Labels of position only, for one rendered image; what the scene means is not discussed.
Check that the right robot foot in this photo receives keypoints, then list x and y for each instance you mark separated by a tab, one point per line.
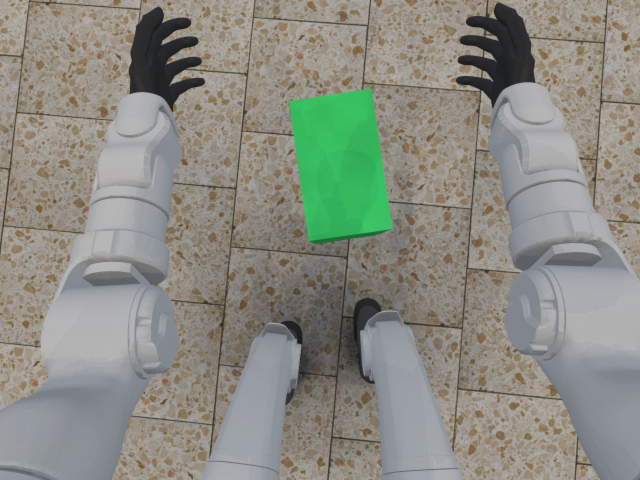
364	310

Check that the left robot upper arm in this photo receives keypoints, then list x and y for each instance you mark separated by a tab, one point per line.
102	345

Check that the robot left hand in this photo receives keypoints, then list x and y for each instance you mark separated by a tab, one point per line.
148	70

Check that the left robot forearm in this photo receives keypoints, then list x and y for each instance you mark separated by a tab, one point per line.
125	234

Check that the left robot thigh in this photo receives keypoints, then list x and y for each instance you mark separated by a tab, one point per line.
248	446

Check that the robot right hand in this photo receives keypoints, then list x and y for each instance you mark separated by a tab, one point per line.
515	63

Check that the right robot forearm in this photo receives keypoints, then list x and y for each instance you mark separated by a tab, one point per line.
545	190

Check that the right robot upper arm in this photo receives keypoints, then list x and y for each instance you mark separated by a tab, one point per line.
582	326

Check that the carton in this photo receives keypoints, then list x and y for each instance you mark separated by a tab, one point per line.
340	166

